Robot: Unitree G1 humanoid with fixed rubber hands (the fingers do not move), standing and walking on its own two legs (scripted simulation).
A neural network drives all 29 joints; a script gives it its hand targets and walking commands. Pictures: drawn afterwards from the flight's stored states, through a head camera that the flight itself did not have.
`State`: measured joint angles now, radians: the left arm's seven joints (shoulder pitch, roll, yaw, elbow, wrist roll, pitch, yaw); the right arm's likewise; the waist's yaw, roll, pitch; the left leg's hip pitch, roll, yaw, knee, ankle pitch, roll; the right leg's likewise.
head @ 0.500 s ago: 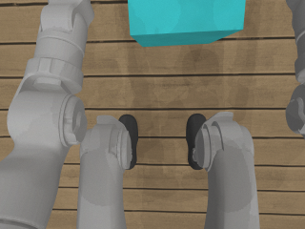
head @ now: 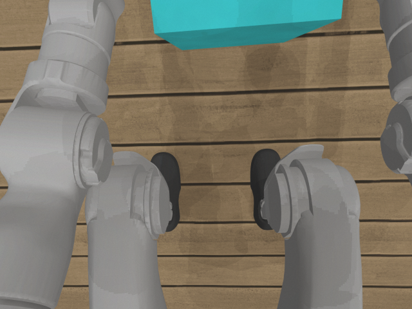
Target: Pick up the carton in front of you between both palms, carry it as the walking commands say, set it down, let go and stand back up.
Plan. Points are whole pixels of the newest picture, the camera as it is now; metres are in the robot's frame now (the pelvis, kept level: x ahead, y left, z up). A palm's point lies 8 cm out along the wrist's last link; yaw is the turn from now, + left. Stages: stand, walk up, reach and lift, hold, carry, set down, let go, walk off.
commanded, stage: reach and lift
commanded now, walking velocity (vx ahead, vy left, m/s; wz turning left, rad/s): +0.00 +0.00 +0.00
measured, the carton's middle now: out of the picture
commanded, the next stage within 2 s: none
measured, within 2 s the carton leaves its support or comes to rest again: leaves its support in 0.58 s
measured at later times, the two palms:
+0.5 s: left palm out of the picture +0.58 +0.11 -0.17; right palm out of the picture +0.57 -0.20 -0.17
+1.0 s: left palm out of the picture +0.52 +0.09 +0.03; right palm out of the picture +0.49 -0.21 +0.02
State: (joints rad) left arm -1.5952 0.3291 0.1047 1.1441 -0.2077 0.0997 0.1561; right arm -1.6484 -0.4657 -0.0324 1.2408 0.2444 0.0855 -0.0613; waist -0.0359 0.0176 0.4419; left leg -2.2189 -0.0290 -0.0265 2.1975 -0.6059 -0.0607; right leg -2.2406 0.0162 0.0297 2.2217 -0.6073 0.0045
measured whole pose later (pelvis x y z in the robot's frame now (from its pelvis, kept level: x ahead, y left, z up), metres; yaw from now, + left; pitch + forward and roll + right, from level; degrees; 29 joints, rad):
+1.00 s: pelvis -0.01 +0.02 +0.09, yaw -3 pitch +43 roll +2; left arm -1.21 -0.02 0.58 0.79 0.28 0.35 0.09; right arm -1.21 -0.12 -0.48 0.84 -0.24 0.38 0.00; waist -0.04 0.02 -0.09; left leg -2.08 -0.08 -0.06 1.85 -0.53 -0.06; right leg -2.11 0.07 0.07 1.84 -0.49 0.05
